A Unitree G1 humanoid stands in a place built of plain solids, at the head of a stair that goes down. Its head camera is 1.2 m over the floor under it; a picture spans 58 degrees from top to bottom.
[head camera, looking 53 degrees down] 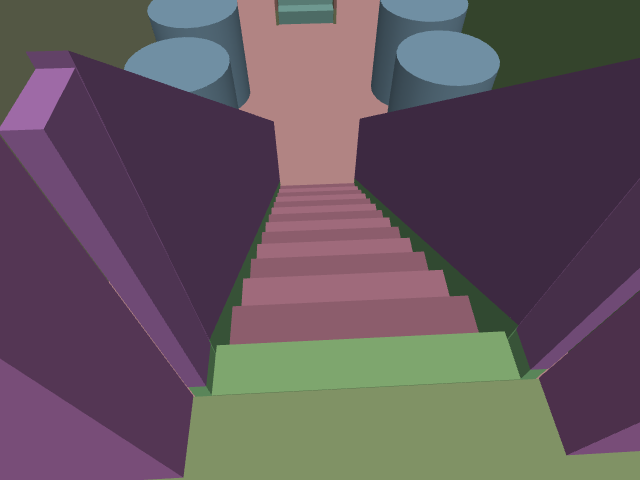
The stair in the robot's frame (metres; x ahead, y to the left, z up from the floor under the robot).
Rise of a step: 0.18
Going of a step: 0.23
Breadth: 0.86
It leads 3 degrees to the left of straight ahead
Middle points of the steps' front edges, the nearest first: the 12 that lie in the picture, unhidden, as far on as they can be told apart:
0.54 -0.12 0.00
0.77 -0.11 -0.18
1.00 -0.10 -0.37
1.23 -0.09 -0.55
1.46 -0.08 -0.74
1.69 -0.07 -0.92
1.92 -0.05 -1.11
2.15 -0.04 -1.29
2.38 -0.03 -1.48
2.61 -0.02 -1.66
2.83 -0.01 -1.85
3.06 0.01 -2.03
